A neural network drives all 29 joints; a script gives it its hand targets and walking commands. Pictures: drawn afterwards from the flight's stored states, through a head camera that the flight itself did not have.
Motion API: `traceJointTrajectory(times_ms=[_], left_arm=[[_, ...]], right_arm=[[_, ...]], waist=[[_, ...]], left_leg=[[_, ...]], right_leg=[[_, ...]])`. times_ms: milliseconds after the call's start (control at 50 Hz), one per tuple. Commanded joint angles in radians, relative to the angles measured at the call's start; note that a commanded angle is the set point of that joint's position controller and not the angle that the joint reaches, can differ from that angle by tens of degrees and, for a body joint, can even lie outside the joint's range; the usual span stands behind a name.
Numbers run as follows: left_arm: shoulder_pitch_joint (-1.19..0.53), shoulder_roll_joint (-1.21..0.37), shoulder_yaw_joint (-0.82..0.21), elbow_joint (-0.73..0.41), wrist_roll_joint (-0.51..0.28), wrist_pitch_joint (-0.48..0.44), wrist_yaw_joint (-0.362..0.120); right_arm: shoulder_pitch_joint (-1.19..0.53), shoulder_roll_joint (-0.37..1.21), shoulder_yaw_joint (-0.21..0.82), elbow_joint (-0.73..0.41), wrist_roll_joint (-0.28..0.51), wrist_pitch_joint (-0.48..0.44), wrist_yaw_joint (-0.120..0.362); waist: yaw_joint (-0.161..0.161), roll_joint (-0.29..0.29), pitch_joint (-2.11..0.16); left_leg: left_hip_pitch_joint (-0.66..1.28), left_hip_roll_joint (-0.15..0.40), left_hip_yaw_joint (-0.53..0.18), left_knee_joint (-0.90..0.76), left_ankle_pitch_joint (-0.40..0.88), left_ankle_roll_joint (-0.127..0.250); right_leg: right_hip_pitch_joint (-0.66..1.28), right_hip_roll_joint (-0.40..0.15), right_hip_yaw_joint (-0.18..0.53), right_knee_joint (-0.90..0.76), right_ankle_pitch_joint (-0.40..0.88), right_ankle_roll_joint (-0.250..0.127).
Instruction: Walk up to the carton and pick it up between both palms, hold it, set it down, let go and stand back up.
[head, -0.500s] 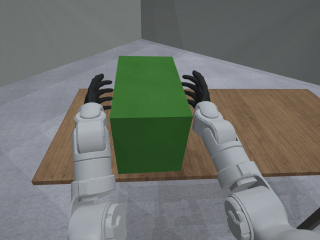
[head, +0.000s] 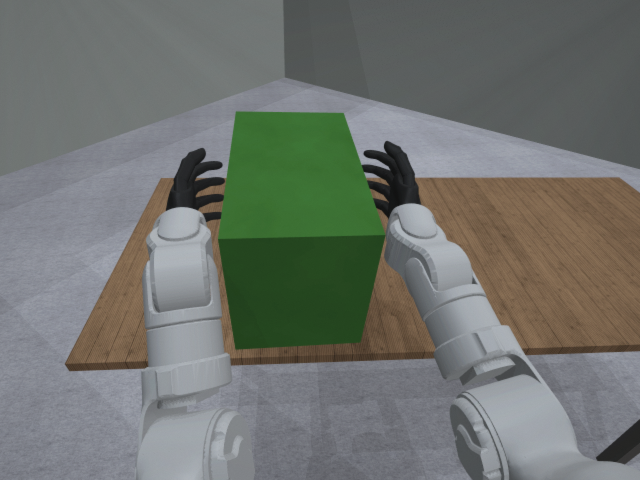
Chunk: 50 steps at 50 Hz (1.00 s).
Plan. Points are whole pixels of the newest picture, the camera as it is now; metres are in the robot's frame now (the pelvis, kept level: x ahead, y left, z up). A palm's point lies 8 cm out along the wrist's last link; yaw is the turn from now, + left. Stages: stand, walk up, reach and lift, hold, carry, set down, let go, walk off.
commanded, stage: hold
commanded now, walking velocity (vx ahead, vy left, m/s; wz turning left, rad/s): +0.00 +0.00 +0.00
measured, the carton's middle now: (294, 220) +0.42 +0.01 +0.16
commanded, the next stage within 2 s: none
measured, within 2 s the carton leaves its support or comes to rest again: neither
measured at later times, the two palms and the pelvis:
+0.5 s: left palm (188, 214) +0.35 +0.14 +0.22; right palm (403, 206) +0.36 -0.11 +0.22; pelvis +0.00 +0.00 +0.00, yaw +0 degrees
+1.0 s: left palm (191, 212) +0.36 +0.13 +0.22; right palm (405, 207) +0.36 -0.12 +0.21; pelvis +0.00 +0.00 +0.00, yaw +0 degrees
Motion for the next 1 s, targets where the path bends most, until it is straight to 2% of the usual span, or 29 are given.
traceJointTrajectory(times_ms=[0,40,60,80,160,180,220,240,280,340,380,500,520,580,600,620,640,660,700,720,740,780,800,840,860,900,920,960,980], left_arm=[[-0.680,-0.520,-0.504,-0.063,-0.173,-0.069,-0.115],[-0.669,-0.506,-0.480,-0.037,-0.163,-0.066,-0.122],[-0.684,-0.517,-0.488,-0.064,-0.164,-0.067,-0.120],[-0.669,-0.514,-0.482,-0.028,-0.151,-0.063,-0.121],[-0.701,-0.494,-0.473,-0.028,-0.159,-0.065,-0.122],[-0.694,-0.523,-0.503,-0.066,-0.173,-0.070,-0.120],[-0.691,-0.524,-0.516,-0.081,-0.178,-0.070,-0.116],[-0.684,-0.518,-0.508,-0.093,-0.176,-0.070,-0.114],[-0.679,-0.501,-0.476,-0.038,-0.153,-0.065,-0.120],[-0.654,-0.489,-0.456,-0.033,-0.146,-0.061,-0.126],[-0.668,-0.500,-0.464,-0.043,-0.151,-0.064,-0.125],[-0.694,-0.519,-0.508,-0.094,-0.178,-0.075,-0.120],[-0.694,-0.520,-0.501,-0.082,-0.175,-0.072,-0.120],[-0.678,-0.501,-0.470,-0.018,-0.150,-0.059,-0.132],[-0.678,-0.492,-0.455,-0.005,-0.144,-0.054,-0.134],[-0.691,-0.500,-0.462,-0.007,-0.144,-0.056,-0.134],[-0.708,-0.512,-0.474,-0.024,-0.162,-0.063,-0.129],[-0.701,-0.514,-0.481,-0.035,-0.162,-0.065,-0.125],[-0.722,-0.531,-0.509,-0.063,-0.178,-0.076,-0.116],[-0.723,-0.515,-0.487,-0.022,-0.165,-0.071,-0.118],[-0.713,-0.519,-0.499,-0.038,-0.171,-0.071,-0.118],[-0.682,-0.524,-0.492,-0.033,-0.166,-0.067,-0.114],[-0.671,-0.500,-0.466,0.002,-0.150,-0.063,-0.119],[-0.693,-0.512,-0.478,-0.037,-0.156,-0.069,-0.121],[-0.697,-0.512,-0.471,-0.026,-0.144,-0.065,-0.120],[-0.678,-0.503,-0.456,-0.001,-0.150,-0.062,-0.122],[-0.702,-0.511,-0.463,-0.017,-0.153,-0.067,-0.123],[-0.703,-0.508,-0.460,-0.025,-0.155,-0.076,-0.122],[-0.723,-0.506,-0.463,-0.032,-0.155,-0.079,-0.121]], right_arm=[[-0.752,0.592,0.325,-0.305,0.077,-0.062,0.096],[-0.739,0.585,0.314,-0.282,0.067,-0.055,0.095],[-0.748,0.593,0.321,-0.294,0.070,-0.059,0.098],[-0.727,0.580,0.301,-0.262,0.054,-0.051,0.099],[-0.750,0.583,0.300,-0.265,0.059,-0.055,0.101],[-0.766,0.600,0.321,-0.320,0.074,-0.067,0.100],[-0.765,0.591,0.336,-0.332,0.083,-0.063,0.095],[-0.765,0.597,0.341,-0.332,0.089,-0.061,0.092],[-0.742,0.588,0.326,-0.274,0.074,-0.044,0.091],[-0.713,0.584,0.325,-0.258,0.065,-0.043,0.094],[-0.741,0.595,0.332,-0.288,0.074,-0.051,0.097],[-0.768,0.613,0.354,-0.346,0.090,-0.059,0.089],[-0.774,0.606,0.351,-0.328,0.086,-0.057,0.089],[-0.733,0.583,0.302,-0.261,0.055,-0.043,0.090],[-0.707,0.579,0.290,-0.220,0.049,-0.040,0.096],[-0.737,0.585,0.285,-0.242,0.044,-0.048,0.103],[-0.748,0.581,0.284,-0.250,0.046,-0.057,0.109],[-0.766,0.585,0.288,-0.279,0.056,-0.064,0.111],[-0.777,0.581,0.291,-0.283,0.063,-0.068,0.110],[-0.771,0.577,0.282,-0.255,0.054,-0.059,0.109],[-0.767,0.579,0.281,-0.265,0.055,-0.060,0.109],[-0.762,0.575,0.295,-0.283,0.064,-0.065,0.109],[-0.742,0.565,0.288,-0.243,0.059,-0.053,0.107],[-0.760,0.583,0.300,-0.262,0.063,-0.062,0.109],[-0.752,0.573,0.288,-0.231,0.058,-0.059,0.112],[-0.772,0.570,0.287,-0.259,0.059,-0.068,0.112],[-0.773,0.572,0.285,-0.258,0.053,-0.069,0.110],[-0.785,0.591,0.303,-0.289,0.058,-0.072,0.107],[-0.782,0.595,0.310,-0.269,0.056,-0.069,0.106]], waist=[[-0.015,0.087,-0.395],[-0.008,0.075,-0.350],[-0.011,0.083,-0.364],[-0.018,0.088,-0.334],[-0.008,0.085,-0.354],[-0.007,0.094,-0.409],[-0.017,0.098,-0.421],[-0.007,0.089,-0.430],[-0.009,0.077,-0.364],[-0.003,0.068,-0.337],[0.006,0.072,-0.360],[-0.007,0.064,-0.423],[-0.007,0.078,-0.407],[-0.020,0.065,-0.311],[-0.020,0.078,-0.282],[-0.013,0.090,-0.305],[-0.019,0.107,-0.325],[-0.006,0.113,-0.372],[-0.031,0.113,-0.404],[-0.021,0.106,-0.360],[-0.025,0.119,-0.396],[-0.008,0.101,-0.386],[-0.011,0.087,-0.342],[-0.007,0.096,-0.363],[-0.015,0.110,-0.342],[0.000,0.086,-0.345],[-0.011,0.082,-0.367],[0.006,0.064,-0.385],[0.000,0.063,-0.398]], left_leg=[[0.079,-0.052,0.046,-0.019,0.229,0.003],[0.061,-0.055,0.055,-0.033,0.194,0.011],[0.064,-0.052,0.052,-0.032,0.192,0.012],[0.054,-0.052,0.055,-0.048,0.164,0.012],[0.041,-0.054,0.058,-0.048,0.151,0.018],[0.057,-0.054,0.051,-0.030,0.208,0.013],[0.085,-0.056,0.048,-0.010,0.258,0.000],[0.091,-0.060,0.050,-0.008,0.275,0.002],[0.074,-0.063,0.053,-0.030,0.210,0.015],[0.059,-0.060,0.059,-0.046,0.179,0.018],[0.056,-0.059,0.058,-0.035,0.198,0.019],[0.087,-0.065,0.051,-0.014,0.249,0.012],[0.092,-0.060,0.047,-0.010,0.253,0.010],[0.046,-0.057,0.054,-0.046,0.140,0.024],[0.030,-0.051,0.055,-0.063,0.104,0.022],[0.018,-0.052,0.057,-0.067,0.083,0.025],[0.007,-0.045,0.056,-0.068,0.088,0.020],[0.017,-0.046,0.055,-0.058,0.139,0.018],[0.056,-0.047,0.047,-0.037,0.197,0.005],[0.052,-0.050,0.052,-0.039,0.179,0.007],[0.062,-0.050,0.051,-0.036,0.190,0.008],[0.047,-0.041,0.050,-0.035,0.204,0.007],[0.037,-0.044,0.053,-0.043,0.169,0.013],[0.034,-0.042,0.053,-0.045,0.180,0.012],[0.035,-0.046,0.055,-0.048,0.169,0.010],[0.028,-0.046,0.055,-0.050,0.157,0.021],[0.030,-0.049,0.055,-0.054,0.149,0.022],[0.043,-0.052,0.054,-0.042,0.169,0.021],[0.051,-0.055,0.055,-0.039,0.173,0.020]], right_leg=[[0.051,0.057,-0.032,-0.017,0.182,0.064],[0.056,0.052,-0.033,-0.024,0.151,0.068],[0.059,0.050,-0.027,-0.020,0.151,0.065],[0.045,0.048,-0.033,-0.023,0.121,0.064],[0.050,0.049,-0.026,-0.022,0.119,0.062],[0.081,0.053,-0.031,-0.010,0.173,0.062],[0.080,0.053,-0.030,-0.008,0.207,0.065],[0.082,0.056,-0.028,-0.011,0.227,0.066],[0.056,0.050,-0.021,-0.025,0.177,0.067],[0.061,0.042,-0.023,-0.024,0.171,0.069],[0.071,0.048,-0.022,-0.018,0.186,0.068],[0.075,0.050,-0.025,-0.013,0.233,0.073],[0.059,0.050,-0.023,-0.014,0.222,0.069],[0.044,0.043,-0.022,-0.035,0.123,0.066],[0.033,0.040,-0.021,-0.035,0.098,0.064],[0.044,0.041,-0.020,-0.030,0.072,0.060],[0.044,0.047,-0.032,-0.020,0.074,0.059],[0.061,0.051,-0.027,-0.014,0.104,0.055],[0.056,0.056,-0.033,-0.012,0.140,0.056],[0.035,0.052,-0.030,-0.022,0.114,0.057],[0.047,0.054,-0.027,-0.019,0.124,0.052],[0.053,0.056,-0.037,-0.010,0.139,0.056],[0.054,0.053,-0.031,-0.020,0.115,0.057],[0.077,0.056,-0.032,-0.006,0.133,0.058],[0.060,0.052,-0.033,-0.013,0.118,0.057],[0.060,0.052,-0.026,-0.022,0.112,0.058],[0.067,0.051,-0.031,-0.023,0.104,0.059],[0.066,0.053,-0.028,-0.018,0.141,0.066],[0.064,0.051,-0.026,-0.020,0.147,0.065]])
